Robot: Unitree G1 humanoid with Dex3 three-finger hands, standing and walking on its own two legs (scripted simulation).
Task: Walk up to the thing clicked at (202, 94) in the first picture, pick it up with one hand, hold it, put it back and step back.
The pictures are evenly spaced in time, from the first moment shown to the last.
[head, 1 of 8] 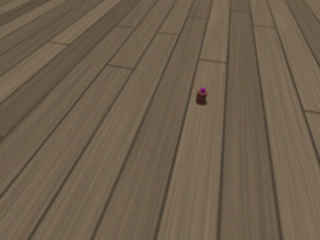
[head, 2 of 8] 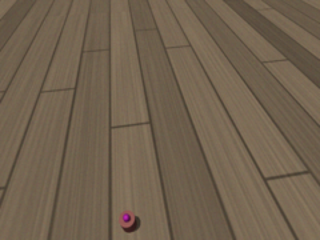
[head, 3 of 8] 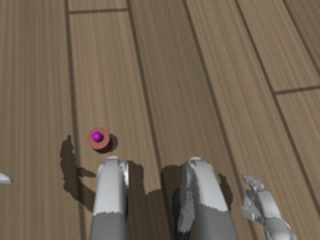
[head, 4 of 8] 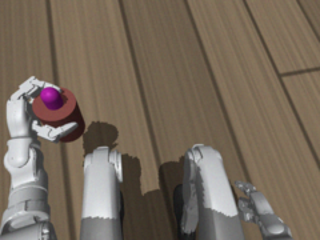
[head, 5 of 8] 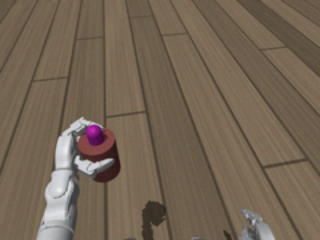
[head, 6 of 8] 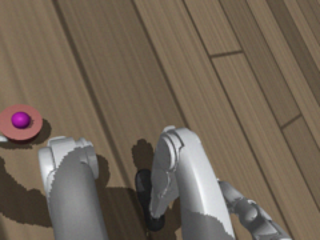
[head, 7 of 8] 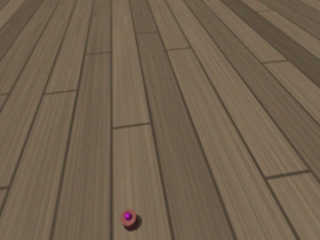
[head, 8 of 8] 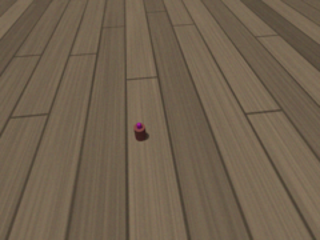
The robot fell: no
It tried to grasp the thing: yes
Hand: left
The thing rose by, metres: 0.70
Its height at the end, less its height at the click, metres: +0.00
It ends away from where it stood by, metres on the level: 0.00
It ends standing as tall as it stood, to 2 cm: yes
